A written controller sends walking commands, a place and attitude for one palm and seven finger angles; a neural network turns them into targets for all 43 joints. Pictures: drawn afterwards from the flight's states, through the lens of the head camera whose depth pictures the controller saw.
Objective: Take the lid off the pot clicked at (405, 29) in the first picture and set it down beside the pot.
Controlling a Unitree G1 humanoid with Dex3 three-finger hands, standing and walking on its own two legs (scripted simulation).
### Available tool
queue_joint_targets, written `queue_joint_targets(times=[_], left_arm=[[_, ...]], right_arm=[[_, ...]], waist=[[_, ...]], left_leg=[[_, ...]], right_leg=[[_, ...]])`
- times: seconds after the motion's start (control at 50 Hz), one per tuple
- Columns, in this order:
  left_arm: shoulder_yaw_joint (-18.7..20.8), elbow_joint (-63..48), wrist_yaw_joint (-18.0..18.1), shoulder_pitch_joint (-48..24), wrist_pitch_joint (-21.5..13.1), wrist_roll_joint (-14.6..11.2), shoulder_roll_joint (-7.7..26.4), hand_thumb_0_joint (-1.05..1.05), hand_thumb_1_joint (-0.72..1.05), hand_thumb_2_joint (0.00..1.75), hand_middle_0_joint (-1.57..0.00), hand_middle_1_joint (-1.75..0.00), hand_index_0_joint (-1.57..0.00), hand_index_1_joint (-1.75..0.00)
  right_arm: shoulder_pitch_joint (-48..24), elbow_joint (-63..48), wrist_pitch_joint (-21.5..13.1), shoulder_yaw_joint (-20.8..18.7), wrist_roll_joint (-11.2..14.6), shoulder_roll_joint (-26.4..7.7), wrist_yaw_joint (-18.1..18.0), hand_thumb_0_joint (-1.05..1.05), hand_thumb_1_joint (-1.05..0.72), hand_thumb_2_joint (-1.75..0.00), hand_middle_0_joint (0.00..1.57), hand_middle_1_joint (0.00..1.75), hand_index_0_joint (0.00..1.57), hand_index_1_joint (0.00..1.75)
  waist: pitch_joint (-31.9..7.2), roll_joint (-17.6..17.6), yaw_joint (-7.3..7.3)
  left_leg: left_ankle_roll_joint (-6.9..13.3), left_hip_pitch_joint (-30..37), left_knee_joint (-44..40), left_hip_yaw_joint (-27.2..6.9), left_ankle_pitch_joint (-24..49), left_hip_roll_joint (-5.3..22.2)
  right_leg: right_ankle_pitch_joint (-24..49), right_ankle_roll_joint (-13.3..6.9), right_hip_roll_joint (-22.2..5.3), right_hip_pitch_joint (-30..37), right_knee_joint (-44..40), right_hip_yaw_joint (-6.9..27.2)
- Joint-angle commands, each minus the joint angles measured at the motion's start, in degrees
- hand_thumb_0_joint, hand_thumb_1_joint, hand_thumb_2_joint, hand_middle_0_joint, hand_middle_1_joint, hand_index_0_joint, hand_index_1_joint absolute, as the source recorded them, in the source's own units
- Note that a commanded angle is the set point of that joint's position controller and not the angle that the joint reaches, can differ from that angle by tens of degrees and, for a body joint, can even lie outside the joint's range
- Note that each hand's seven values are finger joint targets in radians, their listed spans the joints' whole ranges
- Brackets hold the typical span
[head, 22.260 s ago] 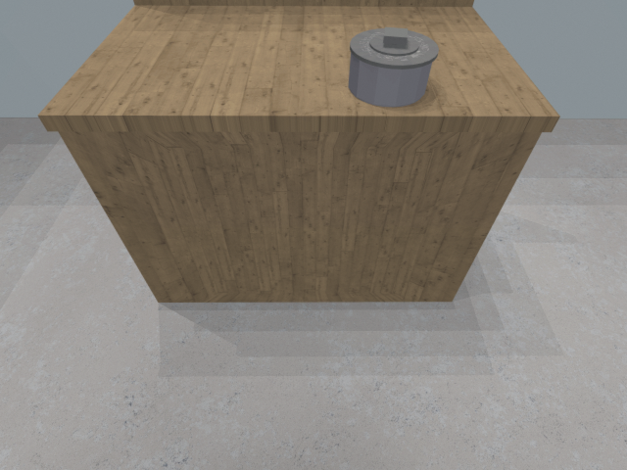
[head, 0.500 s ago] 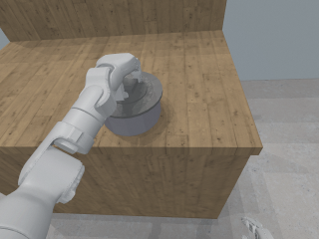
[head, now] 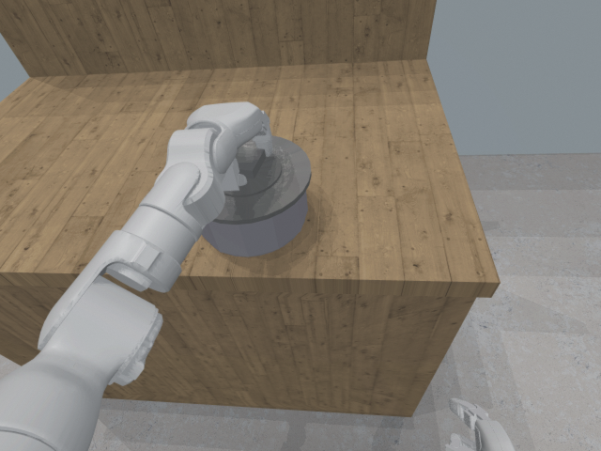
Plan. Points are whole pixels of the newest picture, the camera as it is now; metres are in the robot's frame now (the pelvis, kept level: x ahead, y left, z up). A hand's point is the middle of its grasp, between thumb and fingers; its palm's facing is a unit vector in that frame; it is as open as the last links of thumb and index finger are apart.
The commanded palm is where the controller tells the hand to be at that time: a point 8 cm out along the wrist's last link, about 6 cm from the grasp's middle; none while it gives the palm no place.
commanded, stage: close the fingers and squeeze the knob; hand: left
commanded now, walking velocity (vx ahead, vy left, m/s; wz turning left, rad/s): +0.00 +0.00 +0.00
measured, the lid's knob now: (243, 161) +0.47 +0.09 +0.15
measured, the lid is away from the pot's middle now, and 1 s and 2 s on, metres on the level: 0.01 0.01 0.03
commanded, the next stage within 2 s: lift the lid straight up in 0.10 s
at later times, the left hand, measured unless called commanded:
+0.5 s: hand (234, 159) +0.44 +0.10 +0.18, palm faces -0.29 -0.02 -0.96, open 8.5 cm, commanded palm +0.42 +0.10 +0.26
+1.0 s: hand (227, 127) +0.45 +0.09 +0.23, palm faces -0.18 -0.03 -0.98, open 8.5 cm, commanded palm +0.42 +0.10 +0.30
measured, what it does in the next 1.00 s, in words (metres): stands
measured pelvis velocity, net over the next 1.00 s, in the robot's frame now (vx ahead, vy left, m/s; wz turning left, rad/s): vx -0.01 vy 0.00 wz -0.02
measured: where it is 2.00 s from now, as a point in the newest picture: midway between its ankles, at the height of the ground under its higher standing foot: outside the picture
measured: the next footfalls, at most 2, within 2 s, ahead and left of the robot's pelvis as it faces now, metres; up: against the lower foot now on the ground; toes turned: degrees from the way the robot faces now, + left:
none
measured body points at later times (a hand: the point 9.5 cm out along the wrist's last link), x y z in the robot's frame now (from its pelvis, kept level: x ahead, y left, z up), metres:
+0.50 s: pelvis +0.00 +0.00 +0.00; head +0.01 -0.04 +0.45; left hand +0.45 +0.09 +0.23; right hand +0.14 -0.24 -0.13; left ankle -0.01 +0.09 -0.74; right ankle -0.02 -0.13 -0.74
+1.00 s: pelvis -0.01 +0.00 +0.00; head +0.01 -0.04 +0.45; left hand +0.45 +0.09 +0.28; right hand +0.14 -0.24 -0.12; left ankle -0.01 +0.09 -0.74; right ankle -0.02 -0.13 -0.74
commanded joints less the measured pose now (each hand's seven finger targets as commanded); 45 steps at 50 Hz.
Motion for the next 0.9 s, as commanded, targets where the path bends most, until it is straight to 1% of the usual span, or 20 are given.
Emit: queue_joint_targets(times=[0.0,0.02,0.16,0.24,0.26,0.34,0.4,0.42,0.44,0.46,0.52,0.54,0.6,0.62,0.68,0.72,0.78,0.82,0.84,0.88], left_arm=[[6.43,-12.54,1.71,-32.38,-1.28,0.98,8.64,0.00,0.40,1.19,-0.79,-0.85,-0.78,-0.85],[6.56,-12.35,1.79,-29.98,-1.70,-0.27,8.05,0.00,0.41,1.19,-0.80,-0.86,-0.79,-0.85],[5.43,-6.89,1.82,-31.23,-1.13,0.96,7.11,0.00,0.46,1.20,-0.82,-0.87,-0.81,-0.86],[5.91,-11.35,2.03,-35.80,-1.97,1.02,8.67,0.00,0.47,1.20,-0.83,-0.87,-0.82,-0.86],[5.79,-10.03,1.97,-36.71,-1.78,1.12,8.50,0.00,0.47,1.20,-0.83,-0.87,-0.82,-0.86],[9.12,-12.59,2.24,-39.75,-2.63,1.08,12.97,0.00,0.48,1.20,-0.83,-0.87,-0.82,-0.86],[9.12,-12.20,1.76,-41.09,-2.59,0.77,13.18,0.00,0.48,1.20,-0.83,-0.87,-0.82,-0.86],[9.36,-14.40,1.81,-40.55,-3.25,-0.71,12.79,0.00,0.48,1.20,-0.83,-0.87,-0.82,-0.86],[11.62,-16.14,1.90,-42.10,-3.54,0.37,16.22,0.00,0.48,1.20,-0.83,-0.87,-0.82,-0.86],[10.91,-16.99,1.72,-41.99,-3.73,0.45,15.43,0.00,0.48,1.20,-0.83,-0.87,-0.82,-0.86],[8.86,-14.59,1.29,-38.72,-3.23,-1.03,11.97,0.00,0.48,1.20,-0.83,-0.87,-0.82,-0.87],[10.61,-12.37,1.28,-37.82,-2.85,0.45,14.32,0.00,0.48,1.20,-0.83,-0.87,-0.82,-0.87],[10.78,-9.51,1.38,-38.99,-2.30,1.42,15.04,0.00,0.48,1.20,-0.83,-0.87,-0.82,-0.87],[11.58,-10.51,1.68,-38.05,-2.82,0.26,15.17,0.00,0.48,1.20,-0.83,-0.87,-0.82,-0.87],[13.18,-13.30,1.84,-40.53,-3.13,2.23,18.12,0.00,0.48,1.20,-0.83,-0.87,-0.82,-0.87],[11.18,-12.00,1.84,-39.12,-3.16,1.25,15.45,0.00,0.48,1.20,-0.83,-0.87,-0.82,-0.87],[13.86,-8.69,1.81,-40.99,-2.33,2.70,19.36,0.00,0.48,1.20,-0.83,-0.87,-0.82,-0.87],[11.81,-11.44,1.74,-42.66,-2.92,1.08,16.69,0.00,0.48,1.20,-0.83,-0.87,-0.82,-0.87],[12.59,-12.60,1.72,-43.92,-3.03,2.19,18.44,0.00,0.48,1.20,-0.83,-0.87,-0.82,-0.87],[11.47,-14.65,1.40,-44.52,-2.98,2.09,17.08,0.00,0.48,1.20,-0.83,-0.87,-0.82,-0.87]], right_arm=[[-5.45,-8.27,-2.54,-1.68,-0.09,-5.64,-0.70,0.00,-0.90,-0.90,0.20,0.30,0.20,0.30],[-5.39,-8.43,-2.52,-2.06,-0.21,-6.01,-0.71,0.00,-0.90,-0.90,0.20,0.30,0.20,0.30],[-4.61,-7.28,-2.13,-1.59,-0.06,-5.91,-1.02,0.00,-0.90,-0.90,0.20,0.30,0.20,0.30],[-4.47,-7.54,-2.85,-1.74,-0.24,-5.64,-1.23,0.00,-0.90,-0.90,0.20,0.30,0.20,0.30],[-4.40,-7.31,-3.03,-1.74,-0.24,-5.74,-1.30,0.00,-0.90,-0.90,0.20,0.30,0.20,0.30],[-3.60,-7.10,-4.34,-1.86,-0.48,-5.76,-1.61,0.00,-0.90,-0.90,0.20,0.30,0.20,0.30],[-3.63,-6.90,-5.09,-1.75,-0.37,-5.78,-1.72,0.00,-0.90,-0.90,0.20,0.30,0.20,0.30],[-3.57,-7.23,-5.48,-2.19,-0.48,-6.11,-1.70,0.00,-0.90,-0.90,0.20,0.30,0.20,0.30],[-3.80,-7.34,-5.92,-2.01,-0.56,-5.76,-1.49,0.00,-0.90,-0.90,0.20,0.30,0.20,0.30],[-4.17,-7.73,-6.49,-2.06,-0.66,-5.64,-1.44,0.00,-0.90,-0.90,0.20,0.30,0.20,0.30],[-3.19,-6.93,-6.33,-2.49,-0.43,-6.07,-1.06,0.00,-0.90,-0.90,0.20,0.30,0.20,0.30],[-3.38,-6.70,-6.16,-2.28,-0.49,-5.93,-0.99,0.00,-0.90,-0.90,0.20,0.30,0.20,0.30],[-3.72,-6.39,-5.58,-1.73,-0.26,-6.22,-1.24,0.00,-0.90,-0.90,0.20,0.30,0.20,0.30],[-3.31,-6.43,-5.46,-2.10,-0.41,-6.74,-1.27,0.00,-0.90,-0.90,0.20,0.30,0.20,0.30],[-4.33,-7.49,-5.96,-1.84,-0.44,-6.07,-1.28,0.00,-0.90,-0.90,0.20,0.30,0.20,0.30],[-4.10,-7.52,-5.69,-2.05,-0.51,-6.38,-1.19,0.00,-0.90,-0.90,0.20,0.30,0.20,0.30],[-3.89,-6.99,-5.20,-1.43,-0.27,-6.50,-1.67,0.00,-0.90,-0.90,0.20,0.30,0.20,0.30],[-4.11,-7.58,-5.61,-1.79,-0.17,-6.61,-1.73,0.00,-0.90,-0.90,0.20,0.30,0.20,0.30],[-4.54,-7.82,-5.94,-1.62,-0.20,-6.11,-1.69,0.00,-0.90,-0.90,0.20,0.30,0.20,0.30],[-4.83,-8.32,-6.58,-1.76,-0.14,-5.93,-1.47,0.00,-0.90,-0.90,0.20,0.30,0.20,0.30]], waist=[[-22.29,-8.24,-1.64],[-22.61,-7.74,-1.83],[-18.79,-9.49,-2.33],[-22.67,-7.70,-2.36],[-21.58,-7.76,-2.46],[-25.10,-7.65,-2.09],[-23.94,-8.06,-1.99],[-25.20,-7.09,-2.04],[-27.30,-7.16,-1.26],[-27.84,-6.34,-1.17],[-24.65,-7.25,-1.87],[-23.52,-8.46,-1.30],[-20.09,-8.93,-1.27],[-21.01,-8.58,-1.17],[-25.48,-7.39,-0.28],[-25.15,-6.90,-0.94],[-22.58,-9.69,-0.75],[-23.70,-8.22,-1.27],[-25.89,-7.54,-0.86],[-27.53,-5.75,-0.84]], left_leg=[[0.99,12.15,-0.23,-1.88,18.93,-0.27],[1.07,12.46,0.36,-2.26,20.27,-0.26],[0.78,10.27,-0.77,-2.04,15.29,-0.15],[0.86,12.58,-0.78,-2.41,16.01,-0.13],[0.89,12.02,-0.79,-2.37,15.21,-0.22],[1.11,13.75,-0.54,-2.60,17.90,-0.23],[1.16,13.10,-1.06,-2.45,17.54,-0.34],[1.33,14.22,-0.47,-2.73,19.65,-0.27],[1.09,14.92,-0.67,-3.07,20.76,-0.07],[1.31,15.52,-0.29,-3.12,22.35,-0.21],[1.19,15.11,-0.32,-3.08,23.79,0.11],[1.05,13.90,-0.67,-2.55,22.18,0.18],[0.97,11.41,-1.69,-1.96,16.88,-0.16],[1.11,11.70,-1.57,-2.17,17.65,-0.15],[1.03,13.21,-1.30,-2.14,19.97,0.09],[1.10,13.39,-0.86,-2.17,20.83,0.11],[1.01,10.61,-1.97,-1.45,17.05,0.16],[1.17,12.08,-1.69,-1.67,18.07,0.13],[1.04,13.09,-1.78,-1.70,18.26,0.28],[0.98,15.32,-0.94,-2.38,21.95,0.47]], right_leg=[[23.71,-3.25,3.50,6.01,-0.48,-0.32],[24.00,-3.39,3.17,6.04,-0.64,-0.34],[20.36,-3.32,3.79,3.90,-1.06,-0.89],[20.78,-3.24,3.66,5.04,-1.00,-0.42],[20.41,-3.33,3.74,4.72,-1.05,-0.52],[23.15,-3.17,3.65,6.94,-0.89,0.11],[23.94,-3.06,3.56,7.19,-0.95,0.11],[25.09,-3.19,3.20,7.67,-0.97,0.19],[25.70,-3.07,3.47,9.00,-0.50,0.42],[27.03,-3.12,3.43,9.29,-0.43,0.64],[26.62,-3.11,3.30,7.50,-1.08,0.01],[25.71,-2.98,3.59,7.35,-1.12,0.17],[22.48,-3.19,3.57,6.01,-1.52,-0.14],[22.81,-3.37,3.14,6.73,-1.56,-0.17],[24.50,-3.33,3.21,8.92,-0.82,0.58],[24.52,-3.38,2.95,8.16,-1.22,0.47],[23.07,-3.10,3.19,8.09,-1.49,0.42],[23.10,-3.19,2.78,7.67,-1.64,0.37],[22.78,-3.08,3.07,8.23,-1.31,0.70],[24.11,-3.27,3.10,7.70,-0.85,0.71]])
